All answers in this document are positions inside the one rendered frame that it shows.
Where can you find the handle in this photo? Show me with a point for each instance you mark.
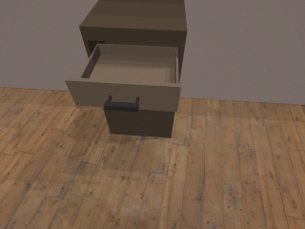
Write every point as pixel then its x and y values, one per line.
pixel 121 106

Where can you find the cabinet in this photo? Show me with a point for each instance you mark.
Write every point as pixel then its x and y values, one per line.
pixel 159 23

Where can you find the drawer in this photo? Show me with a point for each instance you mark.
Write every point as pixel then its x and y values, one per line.
pixel 126 72

